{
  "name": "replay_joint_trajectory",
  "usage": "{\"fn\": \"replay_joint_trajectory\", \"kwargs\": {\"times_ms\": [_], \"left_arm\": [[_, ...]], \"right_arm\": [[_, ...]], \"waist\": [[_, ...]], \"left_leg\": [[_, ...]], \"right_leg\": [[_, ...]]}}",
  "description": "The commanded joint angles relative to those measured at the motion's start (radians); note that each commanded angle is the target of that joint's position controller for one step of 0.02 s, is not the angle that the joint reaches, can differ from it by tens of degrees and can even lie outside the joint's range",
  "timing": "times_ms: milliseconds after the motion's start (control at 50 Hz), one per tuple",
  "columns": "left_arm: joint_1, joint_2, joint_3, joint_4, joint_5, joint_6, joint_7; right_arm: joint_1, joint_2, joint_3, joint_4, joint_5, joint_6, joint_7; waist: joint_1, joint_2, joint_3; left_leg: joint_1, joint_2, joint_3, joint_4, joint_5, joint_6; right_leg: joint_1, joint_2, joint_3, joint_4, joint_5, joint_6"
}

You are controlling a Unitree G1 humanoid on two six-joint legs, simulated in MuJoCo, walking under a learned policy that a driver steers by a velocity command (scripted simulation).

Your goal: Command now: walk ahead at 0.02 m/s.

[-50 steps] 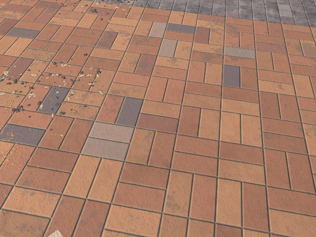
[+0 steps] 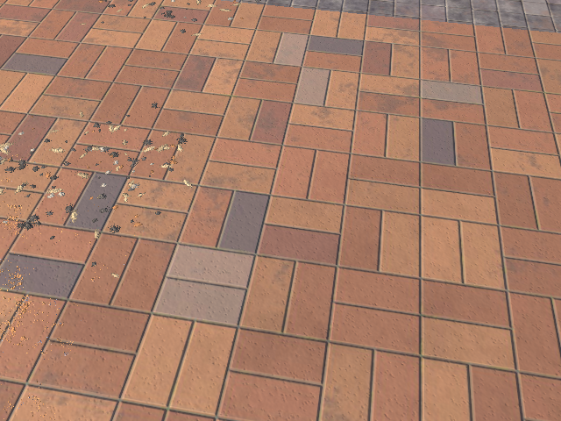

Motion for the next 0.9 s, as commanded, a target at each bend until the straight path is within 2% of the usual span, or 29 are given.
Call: {"fn": "replay_joint_trajectory", "kwargs": {"times_ms": [20,280,560,800,820,840,860,880,900], "left_arm": [[-0.003,0.087,0.012,-0.028,-0.002,-0.001,0.003],[-0.024,0.094,0.018,-0.009,-0.002,0.020,0.013],[-0.008,0.086,0.017,0.014,0.002,0.019,0.018],[0.037,0.078,0.011,0.027,0.003,0.016,0.021],[0.055,0.068,0.009,0.036,0.003,0.017,0.022],[0.053,0.070,0.011,0.036,-0.002,0.018,0.022],[0.037,0.075,0.014,0.025,-0.007,0.014,0.022],[-0.011,0.079,0.016,-0.002,-0.008,0.005,0.019],[-0.055,0.066,0.012,-0.031,-0.011,-0.011,0.011]], "right_arm": [[0.077,-0.102,-0.015,-0.013,0.001,0.001,-0.001],[0.082,-0.089,-0.009,-0.009,-0.003,0.010,-0.005],[0.098,-0.081,-0.004,-0.008,-0.005,0.009,-0.009],[0.124,-0.074,0.001,-0.011,-0.003,0.008,-0.008],[0.146,-0.074,0.000,-0.002,-0.001,0.010,-0.009],[0.156,-0.099,-0.010,-0.002,0.007,0.013,-0.012],[0.156,-0.139,-0.023,-0.012,0.014,0.014,-0.015],[0.172,-0.170,-0.033,-0.022,0.022,0.010,-0.017],[0.176,-0.201,-0.046,-0.028,0.025,-0.001,-0.018]], "waist": [[-0.005,0.012,-0.069],[0.002,0.019,-0.023],[0.004,0.015,0.007],[0.005,0.011,0.018],[0.003,0.022,-0.004],[-0.005,0.047,0.014],[-0.017,0.095,0.049],[-0.039,0.137,0.102],[-0.053,0.176,0.151]], "left_leg": [[-0.056,0.060,-0.051,-0.072,0.440,0.021],[-0.073,0.054,-0.045,-0.110,0.368,0.016],[-0.102,0.049,-0.045,-0.161,0.212,0.019],[-0.115,0.047,-0.045,-0.177,0.174,0.023],[-0.105,0.044,-0.047,-0.193,0.066,0.032],[-0.111,0.055,-0.075,-0.217,-0.111,0.058],[-0.115,0.105,-0.152,-0.263,-0.308,0.101],[-0.102,0.198,-0.274,-0.332,-0.450,0.155],[-0.099,0.302,-0.400,-0.383,-0.486,0.211]], "right_leg": [[0.136,-0.027,0.029,-0.002,0.354,-0.056],[0.147,-0.032,0.035,-0.030,0.302,-0.042],[0.134,-0.031,0.037,-0.067,0.216,-0.029],[0.123,-0.031,0.040,-0.078,0.193,-0.026],[0.127,-0.012,0.019,-0.064,0.096,-0.025],[0.088,0.023,-0.020,-0.013,-0.057,-0.026],[0.005,0.055,-0.061,0.067,-0.196,-0.027],[-0.116,0.056,-0.077,0.160,-0.234,-0.034],[-0.206,0.012,-0.041,0.266,-0.212,-0.052]]}}
Keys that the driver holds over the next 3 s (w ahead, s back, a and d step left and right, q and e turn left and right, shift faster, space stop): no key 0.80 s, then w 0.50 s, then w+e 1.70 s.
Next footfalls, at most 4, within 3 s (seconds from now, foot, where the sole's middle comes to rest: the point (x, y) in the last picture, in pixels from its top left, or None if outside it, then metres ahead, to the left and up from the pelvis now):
1.12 right None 0.14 -0.15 -0.77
1.64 left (261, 406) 0.52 0.07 -0.77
2.16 right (398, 340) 0.69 -0.28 -0.77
2.68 left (385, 229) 1.05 -0.29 -0.77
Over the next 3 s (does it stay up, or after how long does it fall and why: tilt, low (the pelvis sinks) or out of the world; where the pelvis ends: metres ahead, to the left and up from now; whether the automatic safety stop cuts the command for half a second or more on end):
stays up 0.97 -0.36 0.01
